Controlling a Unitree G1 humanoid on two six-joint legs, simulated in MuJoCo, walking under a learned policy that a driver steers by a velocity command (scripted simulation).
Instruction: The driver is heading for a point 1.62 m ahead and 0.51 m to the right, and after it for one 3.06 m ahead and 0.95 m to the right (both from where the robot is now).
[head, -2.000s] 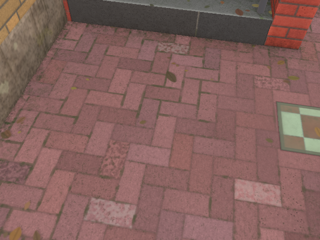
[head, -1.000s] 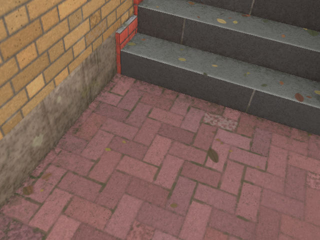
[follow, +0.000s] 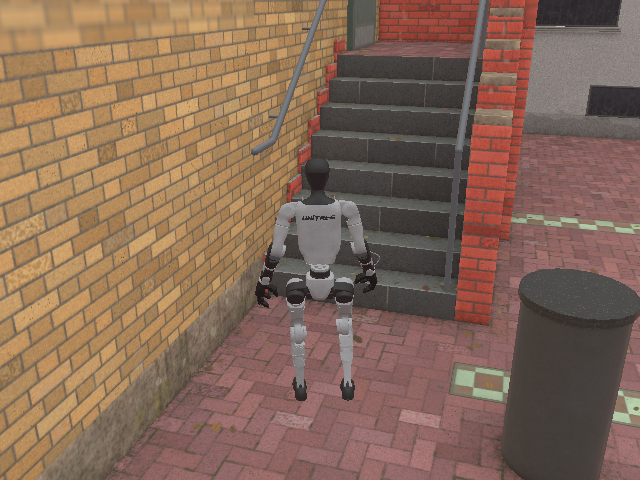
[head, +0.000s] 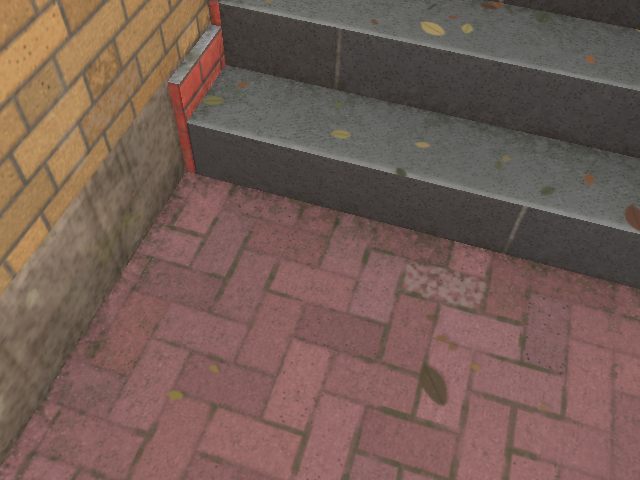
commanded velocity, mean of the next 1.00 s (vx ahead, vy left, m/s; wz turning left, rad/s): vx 0.02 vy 0.00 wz -0.46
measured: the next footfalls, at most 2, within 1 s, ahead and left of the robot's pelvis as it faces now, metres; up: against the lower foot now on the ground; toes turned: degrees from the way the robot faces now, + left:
right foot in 0.20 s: +0.06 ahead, -0.14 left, +0.00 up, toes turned -11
left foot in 0.68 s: +0.15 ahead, +0.07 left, +0.00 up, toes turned -28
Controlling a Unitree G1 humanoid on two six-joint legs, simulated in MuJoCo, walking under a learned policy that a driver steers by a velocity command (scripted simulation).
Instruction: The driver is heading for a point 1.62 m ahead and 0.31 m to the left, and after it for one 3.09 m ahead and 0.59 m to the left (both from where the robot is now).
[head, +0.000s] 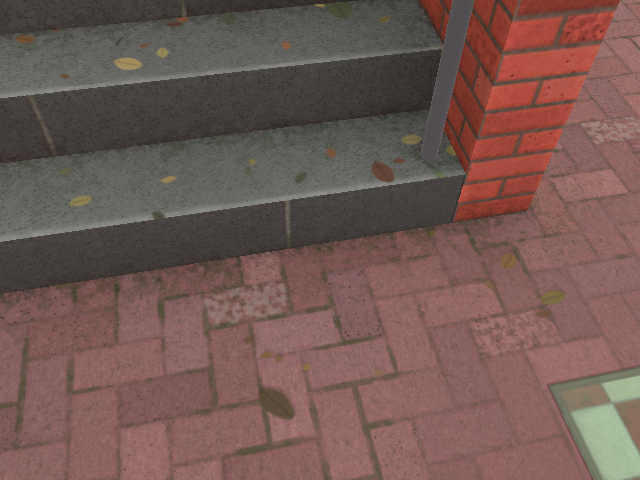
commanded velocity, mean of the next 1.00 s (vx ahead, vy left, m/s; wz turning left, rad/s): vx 0.07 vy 0.00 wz -0.04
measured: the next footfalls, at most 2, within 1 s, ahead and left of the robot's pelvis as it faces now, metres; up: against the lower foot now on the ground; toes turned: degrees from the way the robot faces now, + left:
right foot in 0.04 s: +0.03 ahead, -0.14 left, +0.00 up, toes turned +3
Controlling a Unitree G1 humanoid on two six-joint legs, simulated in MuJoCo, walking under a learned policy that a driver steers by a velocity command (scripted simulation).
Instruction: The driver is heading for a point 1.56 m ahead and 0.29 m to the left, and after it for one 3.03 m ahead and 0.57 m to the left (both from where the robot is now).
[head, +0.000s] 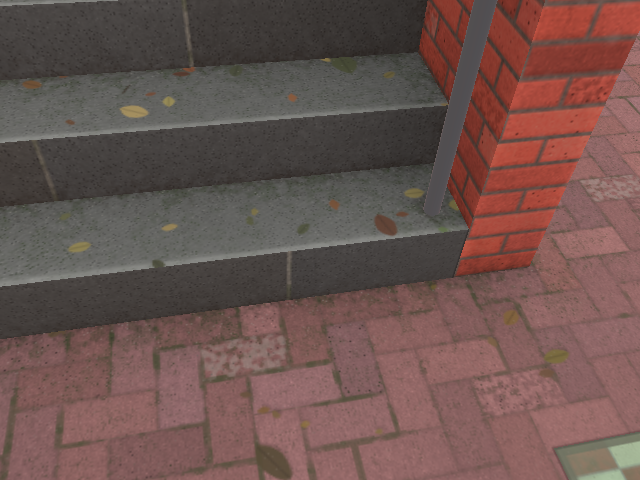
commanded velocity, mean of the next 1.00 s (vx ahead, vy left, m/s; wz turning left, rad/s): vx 0.26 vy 0.00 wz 0.00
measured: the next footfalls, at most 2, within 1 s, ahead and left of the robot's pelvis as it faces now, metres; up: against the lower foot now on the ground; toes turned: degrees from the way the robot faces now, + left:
right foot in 0.42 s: +0.39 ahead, -0.12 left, +0.00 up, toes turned -2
left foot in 0.82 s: +0.42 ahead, +0.08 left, +0.00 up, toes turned +1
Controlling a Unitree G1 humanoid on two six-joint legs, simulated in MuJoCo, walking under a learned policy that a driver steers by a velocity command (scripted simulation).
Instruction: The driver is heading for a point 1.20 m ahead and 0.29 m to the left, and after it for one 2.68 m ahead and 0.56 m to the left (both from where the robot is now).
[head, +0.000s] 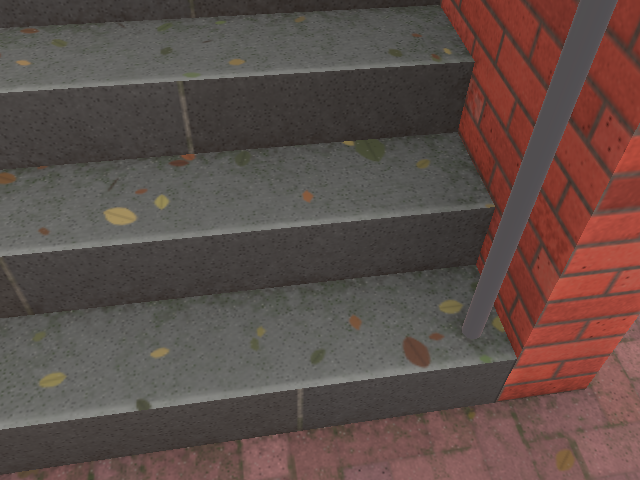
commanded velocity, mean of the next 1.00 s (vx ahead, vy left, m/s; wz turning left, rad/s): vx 0.34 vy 0.00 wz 0.18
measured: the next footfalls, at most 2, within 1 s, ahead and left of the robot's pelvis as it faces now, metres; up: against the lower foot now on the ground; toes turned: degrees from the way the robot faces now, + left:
right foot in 0.42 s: +0.13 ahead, -0.13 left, +0.00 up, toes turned -3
left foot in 0.88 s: +0.42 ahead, +0.07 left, +0.00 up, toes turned +12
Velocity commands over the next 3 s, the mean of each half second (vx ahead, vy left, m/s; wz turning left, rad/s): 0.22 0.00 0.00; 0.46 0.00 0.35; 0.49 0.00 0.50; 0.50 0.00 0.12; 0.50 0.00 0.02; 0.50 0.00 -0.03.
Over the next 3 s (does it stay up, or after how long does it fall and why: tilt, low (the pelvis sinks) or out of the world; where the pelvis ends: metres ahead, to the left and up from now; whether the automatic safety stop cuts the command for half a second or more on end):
stays up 1.24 0.32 0.56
